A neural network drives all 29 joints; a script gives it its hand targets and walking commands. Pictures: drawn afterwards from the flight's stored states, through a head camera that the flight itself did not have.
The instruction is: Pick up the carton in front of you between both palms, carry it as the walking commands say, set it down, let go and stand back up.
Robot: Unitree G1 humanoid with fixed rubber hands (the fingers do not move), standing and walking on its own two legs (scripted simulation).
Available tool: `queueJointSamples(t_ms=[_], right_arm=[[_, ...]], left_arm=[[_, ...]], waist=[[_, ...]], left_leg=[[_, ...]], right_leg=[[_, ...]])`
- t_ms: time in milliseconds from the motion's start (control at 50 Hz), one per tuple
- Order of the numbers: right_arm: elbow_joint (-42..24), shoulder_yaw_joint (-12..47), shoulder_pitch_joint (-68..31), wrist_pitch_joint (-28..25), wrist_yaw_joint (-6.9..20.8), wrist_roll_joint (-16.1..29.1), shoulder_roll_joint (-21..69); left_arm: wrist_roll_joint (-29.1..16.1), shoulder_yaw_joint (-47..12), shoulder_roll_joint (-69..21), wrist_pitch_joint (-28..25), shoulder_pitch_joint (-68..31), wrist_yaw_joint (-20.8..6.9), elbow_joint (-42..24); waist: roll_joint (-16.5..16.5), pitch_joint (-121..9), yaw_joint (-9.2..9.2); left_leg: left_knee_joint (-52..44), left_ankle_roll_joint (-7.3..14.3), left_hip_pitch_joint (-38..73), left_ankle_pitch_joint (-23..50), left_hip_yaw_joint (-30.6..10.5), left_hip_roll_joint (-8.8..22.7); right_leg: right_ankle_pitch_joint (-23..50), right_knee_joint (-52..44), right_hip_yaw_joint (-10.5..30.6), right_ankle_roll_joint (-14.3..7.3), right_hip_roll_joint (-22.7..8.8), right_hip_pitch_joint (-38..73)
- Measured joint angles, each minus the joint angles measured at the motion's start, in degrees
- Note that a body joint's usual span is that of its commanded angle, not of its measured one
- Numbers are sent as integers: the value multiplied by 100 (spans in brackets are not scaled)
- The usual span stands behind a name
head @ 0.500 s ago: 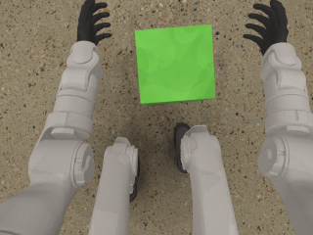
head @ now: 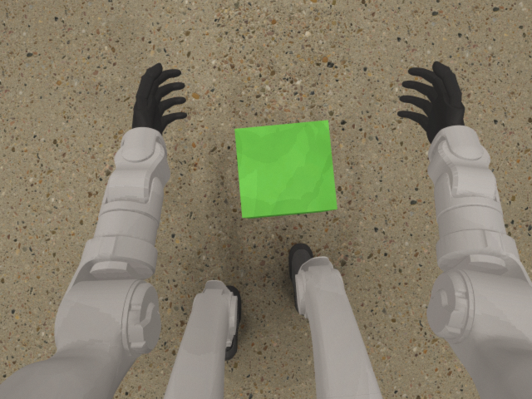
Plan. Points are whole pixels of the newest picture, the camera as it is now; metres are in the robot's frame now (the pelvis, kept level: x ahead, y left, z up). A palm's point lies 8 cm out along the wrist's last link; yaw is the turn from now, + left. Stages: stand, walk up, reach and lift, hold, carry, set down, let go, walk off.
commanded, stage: let go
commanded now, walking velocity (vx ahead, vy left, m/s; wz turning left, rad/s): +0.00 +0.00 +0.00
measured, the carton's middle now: (283, 176) +0.45 -0.08 -0.50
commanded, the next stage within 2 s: stand in 1.22 s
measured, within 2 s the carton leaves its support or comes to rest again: neither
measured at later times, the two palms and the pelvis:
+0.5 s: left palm (59, 226) +0.36 +0.18 +0.02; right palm (512, 220) +0.31 -0.27 +0.02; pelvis +0.06 -0.01 +0.11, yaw -3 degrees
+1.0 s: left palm out of the picture +0.26 +0.24 +0.09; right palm (527, 326) +0.23 -0.22 +0.08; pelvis +0.09 +0.02 +0.15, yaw -3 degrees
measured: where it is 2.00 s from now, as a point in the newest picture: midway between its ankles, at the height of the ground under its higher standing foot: (265, 313)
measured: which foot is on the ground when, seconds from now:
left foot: down 0.00-1.00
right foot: down 0.00-1.00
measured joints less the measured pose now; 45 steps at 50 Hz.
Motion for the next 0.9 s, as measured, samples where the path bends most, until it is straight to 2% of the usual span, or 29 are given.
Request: queueJointSamples(t_ms=[100,200,320,480,660,780,900], right_arm=[[-125,84,403,-48,31,-235,80],[-631,354,1432,-59,74,-384,180],[-1157,691,2730,-173,68,-220,278],[-1441,1102,4118,-479,-15,14,402],[-1965,1480,5819,-718,-135,93,547],[-2229,1649,6550,-597,-141,91,525],[-2299,1710,6701,-286,-112,88,455]], left_arm=[[249,-18,-94,-45,401,-19,-83],[427,-222,-182,-82,1440,-26,-539],[319,-468,-107,-256,2757,-186,-971],[249,-675,15,-594,3962,-435,-987],[114,-937,169,-862,5460,-590,-1253],[36,-1090,348,-793,6205,-679,-1549],[-20,-1190,456,-530,6471,-766,-1675]], waist=[[4,6,33],[-8,117,70],[-44,293,66],[-74,312,111],[-59,641,161],[-19,888,241],[59,1051,288]], left_leg=[[-578,-8,561,166,-59,43],[-1231,-8,1429,295,-121,99],[-2006,0,2680,427,-198,177],[-2839,45,4199,568,-281,260],[-3909,165,6197,830,-353,312],[-4515,249,7479,963,-359,351],[-4765,317,8275,970,-362,358]], right_leg=[[117,-551,-37,-23,15,581],[177,-1132,-76,-56,40,1445],[218,-1805,-130,-88,80,2683],[272,-2565,-187,-70,117,4210],[453,-3609,-220,15,115,6248],[571,-4227,-208,80,127,7550],[565,-4470,-203,134,122,8348]])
